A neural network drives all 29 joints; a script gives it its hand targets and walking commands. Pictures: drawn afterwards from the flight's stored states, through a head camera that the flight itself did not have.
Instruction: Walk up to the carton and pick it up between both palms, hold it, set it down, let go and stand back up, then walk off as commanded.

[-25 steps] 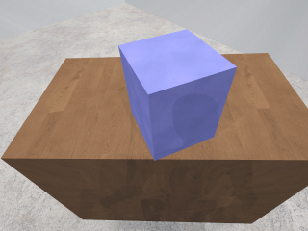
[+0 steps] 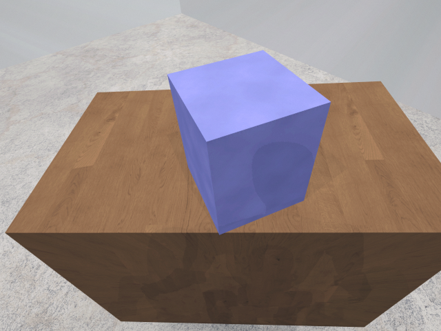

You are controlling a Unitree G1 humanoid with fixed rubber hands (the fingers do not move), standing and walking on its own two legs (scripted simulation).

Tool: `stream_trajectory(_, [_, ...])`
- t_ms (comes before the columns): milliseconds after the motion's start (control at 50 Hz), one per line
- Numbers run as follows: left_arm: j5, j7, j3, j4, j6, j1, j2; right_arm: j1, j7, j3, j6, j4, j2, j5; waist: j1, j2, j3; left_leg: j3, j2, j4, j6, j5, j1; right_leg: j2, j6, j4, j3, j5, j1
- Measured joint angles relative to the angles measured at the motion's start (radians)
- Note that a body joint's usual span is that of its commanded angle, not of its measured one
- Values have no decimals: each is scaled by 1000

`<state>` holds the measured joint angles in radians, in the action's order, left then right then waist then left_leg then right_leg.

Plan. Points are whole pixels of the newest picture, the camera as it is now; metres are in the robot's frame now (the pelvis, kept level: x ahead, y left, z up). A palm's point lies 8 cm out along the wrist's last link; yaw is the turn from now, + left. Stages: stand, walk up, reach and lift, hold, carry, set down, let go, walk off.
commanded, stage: walk up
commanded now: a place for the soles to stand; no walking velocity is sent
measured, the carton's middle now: (241, 142) +0.46 -0.01 +0.12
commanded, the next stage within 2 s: reach and lift in 0.36 s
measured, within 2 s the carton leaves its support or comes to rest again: neither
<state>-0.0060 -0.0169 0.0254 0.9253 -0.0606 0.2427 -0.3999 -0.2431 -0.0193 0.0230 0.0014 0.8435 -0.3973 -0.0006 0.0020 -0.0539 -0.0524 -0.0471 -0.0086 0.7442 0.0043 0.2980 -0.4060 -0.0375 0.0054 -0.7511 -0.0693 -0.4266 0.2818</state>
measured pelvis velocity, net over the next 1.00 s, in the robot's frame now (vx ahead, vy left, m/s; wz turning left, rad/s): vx -0.02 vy -0.03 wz -0.01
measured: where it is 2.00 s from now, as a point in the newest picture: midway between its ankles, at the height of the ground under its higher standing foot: outside the picture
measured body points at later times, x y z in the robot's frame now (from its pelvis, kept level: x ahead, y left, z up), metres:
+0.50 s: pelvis -0.01 +0.00 -0.01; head +0.02 -0.01 +0.44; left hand +0.11 +0.32 -0.11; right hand +0.12 -0.30 -0.12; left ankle +0.06 +0.12 -0.71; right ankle -0.01 -0.12 -0.71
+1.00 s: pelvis -0.02 -0.03 +0.02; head -0.03 -0.04 +0.46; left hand +0.14 +0.25 -0.04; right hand +0.17 -0.32 -0.06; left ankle +0.06 +0.12 -0.71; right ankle -0.01 -0.12 -0.71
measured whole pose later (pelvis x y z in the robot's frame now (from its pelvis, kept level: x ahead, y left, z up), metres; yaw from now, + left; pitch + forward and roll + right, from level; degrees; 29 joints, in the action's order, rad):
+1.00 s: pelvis -0.02 -0.03 +0.02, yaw +0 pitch -6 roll +2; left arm -0.02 -0.07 0.11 0.33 0.38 0.25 -0.25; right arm -0.08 -0.15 0.10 -0.08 0.78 -0.35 -0.05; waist 0.01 0.02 -0.06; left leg -0.05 -0.01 0.52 -0.03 0.16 -0.25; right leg -0.04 0.02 -0.65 -0.07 -0.36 0.20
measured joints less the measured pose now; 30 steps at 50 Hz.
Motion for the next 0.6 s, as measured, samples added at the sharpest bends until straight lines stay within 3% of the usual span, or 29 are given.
stream_trajectory(360, [0, 0, -1, 0, 4, -6, 1, 0, -3, 0, 0, 0, 0, 0, 0, 0, -1, 0, 0, -3, -6, -4, 2, 0, 0, 0, 0, 2, 0])
stream_trajectory(380, [0, 0, 2, -8, 25, -8, 1, 5, -5, 3, -13, 13, 2, -10, 0, 1, -2, 0, 0, -3, -7, -4, 2, 0, 0, -1, 0, 1, 0])
stream_trajectory(440, [0, -2, 43, -74, 253, -74, 5, 93, -29, 35, -98, 133, 22, -65, 0, 16, -44, 0, 1, 18, -11, 0, -2, 0, 0, -29, 0, -7, 7])
stream_trajectory(480, [0, -6, 50, -156, 368, -120, 7, 140, -42, 57, -131, 145, 36, -70, 0, 31, -76, 0, 2, 41, -15, 6, -9, 0, 0, -58, 1, -17, 16])
stream_trajectory(520, [0, -12, 50, -252, 431, -153, 23, 177, -51, 74, -149, 145, 47, -71, 0, 41, -92, 0, 3, 49, -21, 8, -9, 0, 0, -68, 1, -20, 17])
stream_trajectory(600, [0, -20, 49, -416, 471, -185, 81, 212, -76, 75, -160, 146, 47, -71, 0, 56, -73, 0, 3, 47, -22, 8, -8, 1, 0, -66, 2, -19, 16])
